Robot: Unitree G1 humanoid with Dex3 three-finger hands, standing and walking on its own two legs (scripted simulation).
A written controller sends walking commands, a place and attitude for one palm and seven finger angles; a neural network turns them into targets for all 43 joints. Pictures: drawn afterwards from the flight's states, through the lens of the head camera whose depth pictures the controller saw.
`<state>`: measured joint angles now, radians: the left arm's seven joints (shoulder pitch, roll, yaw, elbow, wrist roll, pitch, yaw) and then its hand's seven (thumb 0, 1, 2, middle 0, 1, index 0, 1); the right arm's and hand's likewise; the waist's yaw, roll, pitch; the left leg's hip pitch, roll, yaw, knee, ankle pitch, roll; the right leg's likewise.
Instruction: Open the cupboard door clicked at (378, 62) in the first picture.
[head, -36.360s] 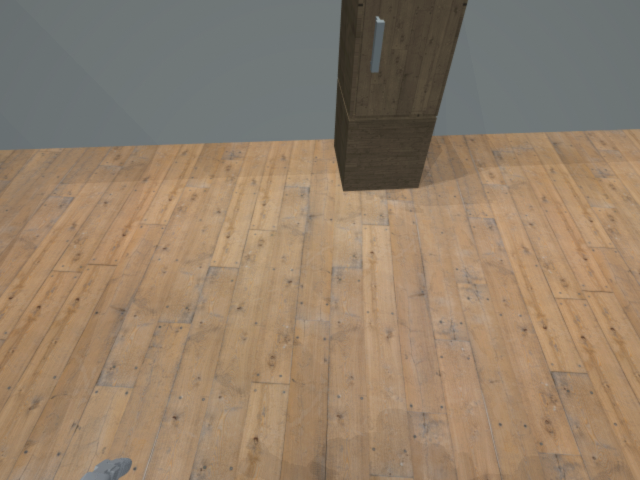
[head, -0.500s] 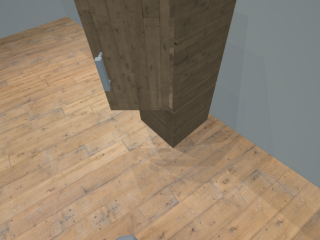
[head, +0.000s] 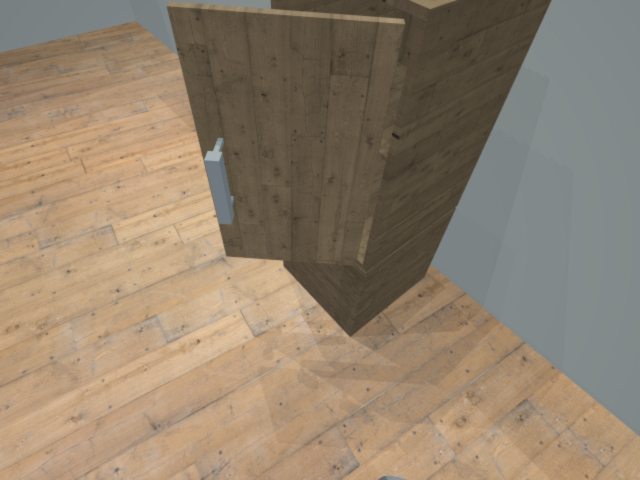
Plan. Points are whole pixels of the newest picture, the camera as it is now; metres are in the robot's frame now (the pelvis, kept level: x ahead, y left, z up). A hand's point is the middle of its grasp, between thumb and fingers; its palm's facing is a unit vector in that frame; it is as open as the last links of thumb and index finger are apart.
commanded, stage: come to a stop and stand still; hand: left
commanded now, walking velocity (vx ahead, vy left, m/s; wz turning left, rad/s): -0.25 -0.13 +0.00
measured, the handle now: (223, 182) +0.62 +0.25 -0.05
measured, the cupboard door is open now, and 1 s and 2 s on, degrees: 47 47 47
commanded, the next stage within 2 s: look again from close up in 1.30 s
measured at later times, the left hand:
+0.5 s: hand out of the picture +0.13 +0.16 -0.17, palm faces +0.04 -0.98 -0.19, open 7.4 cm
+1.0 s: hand out of the picture +0.04 +0.19 -0.17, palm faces +0.07 -0.97 -0.22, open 7.4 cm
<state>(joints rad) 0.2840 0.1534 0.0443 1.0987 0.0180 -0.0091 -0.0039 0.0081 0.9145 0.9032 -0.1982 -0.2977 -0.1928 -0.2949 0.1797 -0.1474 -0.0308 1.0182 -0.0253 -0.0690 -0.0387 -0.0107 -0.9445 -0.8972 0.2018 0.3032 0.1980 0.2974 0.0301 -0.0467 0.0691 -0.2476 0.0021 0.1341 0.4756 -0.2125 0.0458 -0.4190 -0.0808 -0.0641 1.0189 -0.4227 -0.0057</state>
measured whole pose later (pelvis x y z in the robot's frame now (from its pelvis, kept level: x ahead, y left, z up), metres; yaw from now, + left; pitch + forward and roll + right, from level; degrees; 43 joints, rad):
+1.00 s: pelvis +0.01 +0.00 +0.00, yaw +1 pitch -3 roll +0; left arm 0.32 0.19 0.01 0.95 0.02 0.02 0.02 0.01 0.91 0.90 -0.20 -0.30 -0.19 -0.30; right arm 0.26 -0.18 -0.02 0.94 -0.03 0.01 -0.01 0.01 -0.91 -0.90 0.20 0.30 0.20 0.30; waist 0.01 0.00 0.00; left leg -0.23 0.01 0.11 0.55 -0.27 0.04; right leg -0.28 -0.06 -0.08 0.53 -0.20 0.01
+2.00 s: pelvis +0.02 +0.00 +0.00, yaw +0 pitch -2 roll +0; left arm 0.34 0.12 0.01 1.07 0.02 0.00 0.04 0.01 0.91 0.90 -0.20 -0.30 -0.19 -0.30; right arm 0.31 -0.13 -0.02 1.09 -0.02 -0.01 -0.02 0.01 -0.91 -0.90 0.20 0.30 0.19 0.30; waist 0.00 0.00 0.02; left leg -0.19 0.01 0.12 0.46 -0.24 0.04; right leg -0.25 -0.06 -0.06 0.44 -0.17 0.02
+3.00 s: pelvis +0.02 -0.02 +0.00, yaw +2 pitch -4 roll +0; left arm 0.23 0.23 0.01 0.93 0.02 0.00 0.01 0.01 0.91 0.90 -0.20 -0.30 -0.20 -0.30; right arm 0.24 -0.26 -0.05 0.97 -0.03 0.01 -0.01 0.01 -0.91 -0.90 0.20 0.30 0.19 0.30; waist -0.02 -0.01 -0.01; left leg -0.20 0.04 0.08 0.55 -0.29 0.00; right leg -0.24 -0.03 -0.10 0.54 -0.23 -0.02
